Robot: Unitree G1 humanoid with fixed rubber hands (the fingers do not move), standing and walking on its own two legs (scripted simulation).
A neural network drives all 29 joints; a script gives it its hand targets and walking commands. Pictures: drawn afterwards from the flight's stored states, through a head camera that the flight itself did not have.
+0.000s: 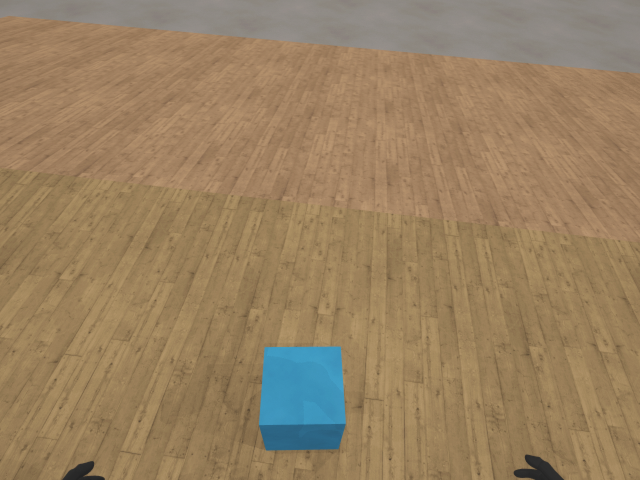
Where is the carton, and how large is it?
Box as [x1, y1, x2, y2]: [259, 347, 345, 450]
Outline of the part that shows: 265,347 259,426 266,450 338,448 345,424 340,347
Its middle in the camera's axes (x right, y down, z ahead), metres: -0.05 +0.46 +1.10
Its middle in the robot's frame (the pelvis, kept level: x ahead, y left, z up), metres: +0.43 +0.02 -0.66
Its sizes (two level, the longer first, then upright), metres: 0.210 0.200 0.250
